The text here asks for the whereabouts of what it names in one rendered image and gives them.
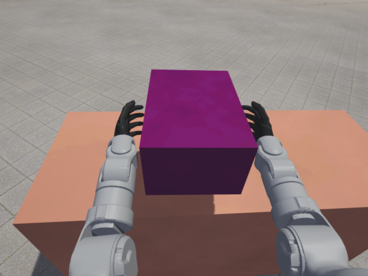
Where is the right robot upper arm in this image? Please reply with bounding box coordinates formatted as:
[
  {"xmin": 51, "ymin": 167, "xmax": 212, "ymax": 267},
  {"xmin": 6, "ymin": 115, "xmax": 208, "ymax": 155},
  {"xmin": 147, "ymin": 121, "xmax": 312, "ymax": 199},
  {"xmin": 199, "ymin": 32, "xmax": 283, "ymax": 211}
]
[{"xmin": 276, "ymin": 225, "xmax": 368, "ymax": 276}]

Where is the right robot forearm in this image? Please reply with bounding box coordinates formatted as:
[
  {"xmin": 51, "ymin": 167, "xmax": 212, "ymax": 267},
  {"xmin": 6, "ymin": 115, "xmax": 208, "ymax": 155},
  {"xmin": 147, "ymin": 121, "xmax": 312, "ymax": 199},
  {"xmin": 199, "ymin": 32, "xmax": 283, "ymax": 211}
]
[{"xmin": 254, "ymin": 136, "xmax": 349, "ymax": 267}]

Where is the left robot upper arm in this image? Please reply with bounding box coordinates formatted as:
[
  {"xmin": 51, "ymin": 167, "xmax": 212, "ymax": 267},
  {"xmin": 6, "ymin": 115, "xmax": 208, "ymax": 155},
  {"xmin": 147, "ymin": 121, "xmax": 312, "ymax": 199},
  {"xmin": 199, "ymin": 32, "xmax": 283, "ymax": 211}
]
[{"xmin": 70, "ymin": 233, "xmax": 138, "ymax": 276}]

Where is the carton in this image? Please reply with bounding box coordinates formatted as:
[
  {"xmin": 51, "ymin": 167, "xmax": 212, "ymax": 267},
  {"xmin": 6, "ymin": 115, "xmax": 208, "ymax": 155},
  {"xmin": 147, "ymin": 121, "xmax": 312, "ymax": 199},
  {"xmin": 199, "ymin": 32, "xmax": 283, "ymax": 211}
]
[{"xmin": 139, "ymin": 70, "xmax": 258, "ymax": 195}]

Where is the left robot hand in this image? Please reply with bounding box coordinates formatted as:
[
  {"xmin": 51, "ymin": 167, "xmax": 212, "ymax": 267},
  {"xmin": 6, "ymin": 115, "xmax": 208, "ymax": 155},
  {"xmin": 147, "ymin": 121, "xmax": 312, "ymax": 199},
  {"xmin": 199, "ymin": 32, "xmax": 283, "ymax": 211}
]
[{"xmin": 114, "ymin": 100, "xmax": 144, "ymax": 137}]

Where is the left robot forearm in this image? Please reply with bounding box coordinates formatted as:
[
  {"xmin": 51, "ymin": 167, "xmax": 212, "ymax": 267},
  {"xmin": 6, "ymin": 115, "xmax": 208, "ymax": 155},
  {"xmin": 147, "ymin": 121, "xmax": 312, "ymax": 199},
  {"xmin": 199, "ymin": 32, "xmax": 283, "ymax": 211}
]
[{"xmin": 69, "ymin": 135, "xmax": 138, "ymax": 276}]

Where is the right robot hand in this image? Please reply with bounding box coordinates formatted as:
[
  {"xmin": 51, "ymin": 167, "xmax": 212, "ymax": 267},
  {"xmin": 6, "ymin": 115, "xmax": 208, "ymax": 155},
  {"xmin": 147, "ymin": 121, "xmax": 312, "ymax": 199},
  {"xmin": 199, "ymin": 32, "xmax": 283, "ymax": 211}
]
[{"xmin": 242, "ymin": 101, "xmax": 274, "ymax": 142}]

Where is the pedestal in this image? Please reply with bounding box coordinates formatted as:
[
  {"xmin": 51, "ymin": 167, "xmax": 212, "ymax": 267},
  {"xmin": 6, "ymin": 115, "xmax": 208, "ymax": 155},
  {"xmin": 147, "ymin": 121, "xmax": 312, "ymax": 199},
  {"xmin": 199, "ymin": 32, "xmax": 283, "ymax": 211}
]
[{"xmin": 12, "ymin": 110, "xmax": 368, "ymax": 276}]

